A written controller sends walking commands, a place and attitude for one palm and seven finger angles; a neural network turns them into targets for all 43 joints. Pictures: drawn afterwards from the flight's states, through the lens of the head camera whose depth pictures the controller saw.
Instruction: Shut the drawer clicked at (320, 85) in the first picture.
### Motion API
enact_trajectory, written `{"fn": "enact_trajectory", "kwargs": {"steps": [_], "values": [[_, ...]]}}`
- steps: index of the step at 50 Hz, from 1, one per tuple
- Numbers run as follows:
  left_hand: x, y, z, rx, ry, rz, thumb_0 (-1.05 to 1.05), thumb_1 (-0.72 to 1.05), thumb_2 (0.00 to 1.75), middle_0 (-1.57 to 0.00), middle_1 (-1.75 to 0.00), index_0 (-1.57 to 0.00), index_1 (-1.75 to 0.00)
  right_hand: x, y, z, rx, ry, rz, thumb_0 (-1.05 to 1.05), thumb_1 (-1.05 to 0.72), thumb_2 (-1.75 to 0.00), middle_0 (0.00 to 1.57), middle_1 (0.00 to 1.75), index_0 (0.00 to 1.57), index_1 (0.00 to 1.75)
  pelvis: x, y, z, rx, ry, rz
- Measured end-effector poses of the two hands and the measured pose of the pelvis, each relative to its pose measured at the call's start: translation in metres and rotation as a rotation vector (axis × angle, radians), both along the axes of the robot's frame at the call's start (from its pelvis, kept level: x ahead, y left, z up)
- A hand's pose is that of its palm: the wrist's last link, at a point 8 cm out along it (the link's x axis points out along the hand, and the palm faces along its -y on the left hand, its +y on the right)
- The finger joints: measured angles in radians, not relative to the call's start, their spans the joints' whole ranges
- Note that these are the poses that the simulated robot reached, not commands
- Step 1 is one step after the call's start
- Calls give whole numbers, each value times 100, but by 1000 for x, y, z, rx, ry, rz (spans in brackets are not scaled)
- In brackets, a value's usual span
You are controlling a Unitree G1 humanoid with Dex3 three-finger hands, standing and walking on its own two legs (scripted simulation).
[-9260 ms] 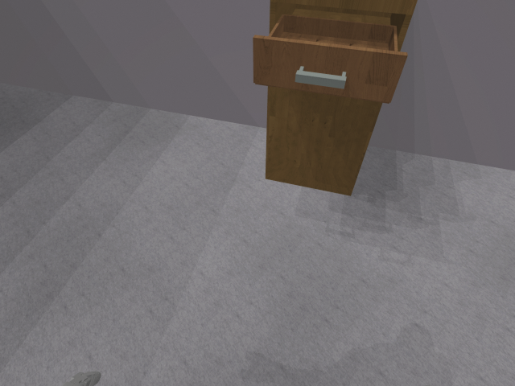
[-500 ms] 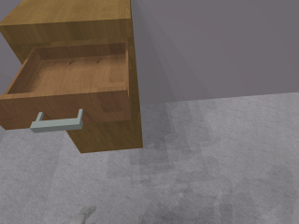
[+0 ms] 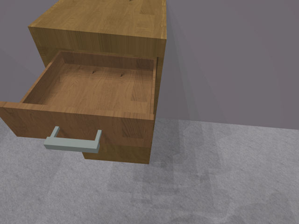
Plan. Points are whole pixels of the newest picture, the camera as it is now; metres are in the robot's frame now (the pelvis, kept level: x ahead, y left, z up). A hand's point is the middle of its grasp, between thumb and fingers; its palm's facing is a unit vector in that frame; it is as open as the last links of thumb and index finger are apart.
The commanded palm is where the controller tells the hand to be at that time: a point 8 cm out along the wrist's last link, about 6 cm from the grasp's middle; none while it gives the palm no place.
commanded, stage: come to a stop and stand still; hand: left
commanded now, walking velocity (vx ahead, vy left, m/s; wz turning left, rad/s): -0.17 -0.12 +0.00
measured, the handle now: (75, 138) +0.30 +0.26 +0.04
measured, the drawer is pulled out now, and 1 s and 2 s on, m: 0.30 0.30 0.30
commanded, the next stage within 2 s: look again from close up in 0.74 s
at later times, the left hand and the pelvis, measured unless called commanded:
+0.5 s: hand out of the picture -0.03 +0.11 -0.17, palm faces +0.04 -0.97 -0.22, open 7.3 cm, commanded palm none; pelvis -0.06 -0.07 +0.00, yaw +1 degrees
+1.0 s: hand out of the picture -0.07 +0.11 -0.19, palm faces +0.05 -0.99 -0.16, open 7.4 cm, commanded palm none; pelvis -0.06 -0.05 -0.01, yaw +1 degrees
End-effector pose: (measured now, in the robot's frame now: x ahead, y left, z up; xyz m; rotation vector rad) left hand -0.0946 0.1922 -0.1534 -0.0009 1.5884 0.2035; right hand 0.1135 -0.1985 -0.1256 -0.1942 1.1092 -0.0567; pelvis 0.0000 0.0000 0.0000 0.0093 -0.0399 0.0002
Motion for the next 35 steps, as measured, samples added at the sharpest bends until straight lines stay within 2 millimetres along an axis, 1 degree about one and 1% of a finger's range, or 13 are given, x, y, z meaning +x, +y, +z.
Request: {"fn": "enact_trajectory", "kwargs": {"steps": [2, 4, 7, 11, 14, 16, 19, 21, 24, 27, 29, 32, 35], "values": [[6, 1, 1, 2, -1, -16, 0, 91, 90, -20, -30, -20, -30, -8, 4, -4, 12, 21, -20, 0, -91, -90, 19, 30, 20, 30, -3, 0, 0, 10, 4, -4], [14, 5, 2, 17, -18, -32, 0, 91, 90, -20, -30, -20, -30, -20, 2, -8, 22, 40, -53, 0, -92, -90, 20, 30, 21, 30, -9, -2, 0, 14, 9, -5], [29, 12, 5, 57, -63, -60, 0, 91, 90, -20, -30, -20, -30, -34, -15, -11, 14, 40, -96, -3, -93, -90, 20, 30, 21, 30, -19, -8, -1, 13, 17, -9], [49, 14, 10, 118, -155, -89, 0, 91, 90, -20, -30, -20, -30, -63, -44, -18, 6, 76, -112, -3, -93, -90, 20, 30, 21, 30, -33, -24, -3, 12, 19, -6], [57, 8, 12, 159, -224, -111, 0, 91, 90, -20, -30, -20, -30, -89, -67, -29, 13, 114, -131, -2, -93, -90, 20, 30, 21, 30, -43, -40, -9, 20, 12, -2], [58, 0, 17, 163, -245, -119, 0, 91, 90, -20, -30, -20, -30, -109, -79, -30, 18, 152, -143, -1, -92, -90, 20, 30, 20, 30, -47, -48, -6, 13, 3, 8], [60, -13, 21, 154, -263, -126, 0, 91, 90, -20, -30, -20, -30, -139, -92, -28, 16, 211, -158, 0, -92, -90, 19, 30, 20, 30, -50, -58, -1, 12, 4, 3], [61, -22, 20, 138, -268, -135, 0, 91, 90, -20, -30, -20, -30, -159, -97, -27, 11, 243, -173, 0, -92, -90, 19, 30, 20, 30, -52, -63, 0, 7, 8, -1], [63, -33, 15, 118, -269, -137, 0, 92, 90, -20, -30, -20, -30, -191, -100, -29, 0, 303, -187, 0, -92, -90, 19, 30, 20, 30, -54, -68, -3, -17, 17, 9], [58, -38, 13, 111, -258, -126, 1, 94, 90, -20, -30, -20, -30, -220, -95, -24, 5, 380, -183, 0, -92, -90, 19, 30, 20, 30, -60, -75, 0, -8, 11, 14], [52, -41, 14, 105, -248, -118, 1, 94, 90, -20, -30, -20, -30, -235, -91, -22, 16, 421, -182, 0, -92, -90, 19, 30, 20, 30, -63, -77, 1, -8, 8, 14], [41, -45, 14, 96, -225, -109, 1, 94, 90, -20, -30, -20, -30, -252, -84, -20, 34, 464, -185, 0, -92, -90, 19, 30, 20, 30, -65, -79, 2, -9, 6, 14], [28, -50, 12, 82, -194, -102, 1, 93, 90, -20, -30, -20, -30, -260, -78, -20, 48, 479, -195, 0, -91, -90, 19, 30, 20, 30, -66, -79, 2, -12, 7, 12]]}}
